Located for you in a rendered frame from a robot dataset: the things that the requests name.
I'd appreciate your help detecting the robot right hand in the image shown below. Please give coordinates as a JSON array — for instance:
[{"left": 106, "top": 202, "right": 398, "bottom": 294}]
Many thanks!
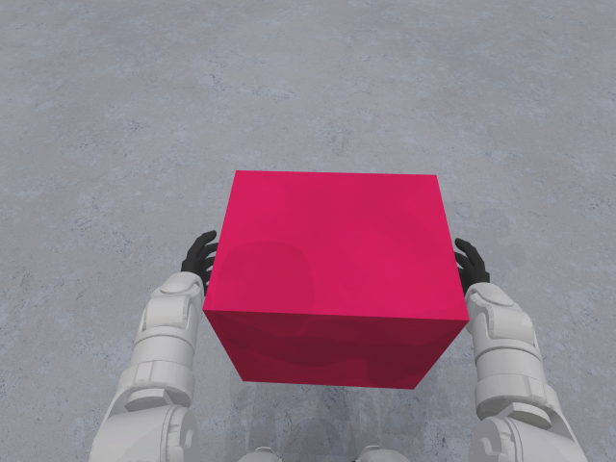
[{"left": 454, "top": 238, "right": 490, "bottom": 297}]

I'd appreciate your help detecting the robot shin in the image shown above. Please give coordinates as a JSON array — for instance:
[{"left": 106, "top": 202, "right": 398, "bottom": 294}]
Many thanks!
[
  {"left": 357, "top": 446, "right": 381, "bottom": 460},
  {"left": 255, "top": 447, "right": 276, "bottom": 456}
]

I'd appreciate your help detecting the right robot shin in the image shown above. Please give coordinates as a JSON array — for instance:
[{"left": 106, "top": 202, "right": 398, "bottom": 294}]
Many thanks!
[{"left": 357, "top": 446, "right": 381, "bottom": 460}]

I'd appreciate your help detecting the right robot forearm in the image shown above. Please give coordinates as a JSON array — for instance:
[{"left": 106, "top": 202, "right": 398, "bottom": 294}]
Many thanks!
[{"left": 465, "top": 282, "right": 588, "bottom": 462}]

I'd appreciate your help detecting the robot right upper arm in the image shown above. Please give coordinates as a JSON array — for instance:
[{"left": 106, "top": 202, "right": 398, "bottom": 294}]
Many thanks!
[{"left": 468, "top": 415, "right": 587, "bottom": 462}]

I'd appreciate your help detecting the robot left hand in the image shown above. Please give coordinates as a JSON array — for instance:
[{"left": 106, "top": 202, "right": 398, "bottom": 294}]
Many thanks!
[{"left": 180, "top": 230, "right": 218, "bottom": 297}]

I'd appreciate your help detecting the left robot shin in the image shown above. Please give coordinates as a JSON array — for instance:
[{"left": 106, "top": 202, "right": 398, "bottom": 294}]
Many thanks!
[{"left": 255, "top": 447, "right": 276, "bottom": 456}]

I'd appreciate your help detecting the left robot forearm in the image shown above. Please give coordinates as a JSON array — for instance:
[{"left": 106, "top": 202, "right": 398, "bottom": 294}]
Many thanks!
[{"left": 89, "top": 271, "right": 204, "bottom": 462}]

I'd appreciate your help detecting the robot left upper arm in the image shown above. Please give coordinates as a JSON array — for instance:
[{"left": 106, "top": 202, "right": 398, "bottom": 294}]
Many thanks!
[{"left": 91, "top": 404, "right": 202, "bottom": 462}]

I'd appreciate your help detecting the carton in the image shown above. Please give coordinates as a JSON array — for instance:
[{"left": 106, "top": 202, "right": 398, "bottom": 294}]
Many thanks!
[{"left": 202, "top": 170, "right": 470, "bottom": 390}]

